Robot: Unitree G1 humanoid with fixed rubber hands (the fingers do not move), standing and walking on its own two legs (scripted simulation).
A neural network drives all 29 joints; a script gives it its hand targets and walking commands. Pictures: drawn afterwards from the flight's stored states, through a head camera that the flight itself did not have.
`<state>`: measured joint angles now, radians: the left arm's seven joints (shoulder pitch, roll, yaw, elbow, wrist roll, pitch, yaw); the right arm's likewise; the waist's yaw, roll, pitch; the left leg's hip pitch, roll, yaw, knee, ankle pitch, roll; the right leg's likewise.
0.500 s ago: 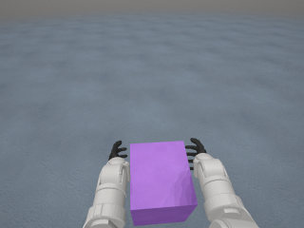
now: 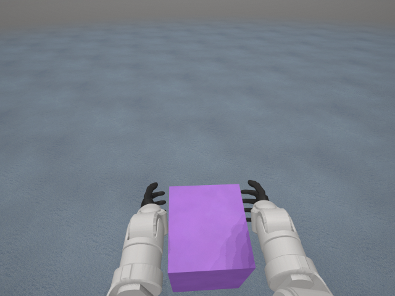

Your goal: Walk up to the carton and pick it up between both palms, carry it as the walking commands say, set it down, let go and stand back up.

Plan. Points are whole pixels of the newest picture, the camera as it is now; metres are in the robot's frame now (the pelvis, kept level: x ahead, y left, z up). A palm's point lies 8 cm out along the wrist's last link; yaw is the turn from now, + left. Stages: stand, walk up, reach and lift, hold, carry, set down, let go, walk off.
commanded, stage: hold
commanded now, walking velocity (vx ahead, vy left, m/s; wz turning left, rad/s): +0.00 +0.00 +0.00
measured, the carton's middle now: (205, 239) +0.31 +0.00 -0.04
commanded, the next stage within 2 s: carry in 1.22 s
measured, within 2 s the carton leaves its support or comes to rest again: neither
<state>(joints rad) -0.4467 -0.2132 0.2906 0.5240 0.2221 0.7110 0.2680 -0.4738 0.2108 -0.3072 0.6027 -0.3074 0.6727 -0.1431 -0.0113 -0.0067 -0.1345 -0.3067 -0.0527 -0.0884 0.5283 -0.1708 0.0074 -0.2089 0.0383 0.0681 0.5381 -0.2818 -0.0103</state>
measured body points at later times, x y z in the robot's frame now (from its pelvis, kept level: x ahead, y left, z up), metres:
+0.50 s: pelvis +0.00 -0.01 +0.00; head -0.08 +0.00 +0.44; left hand +0.32 +0.12 +0.06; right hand +0.32 -0.13 +0.05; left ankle +0.07 +0.10 -0.73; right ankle +0.01 -0.13 -0.73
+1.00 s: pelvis +0.00 -0.01 +0.00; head -0.07 +0.00 +0.44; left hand +0.32 +0.12 +0.06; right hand +0.32 -0.13 +0.06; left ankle +0.07 +0.10 -0.73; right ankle +0.01 -0.13 -0.73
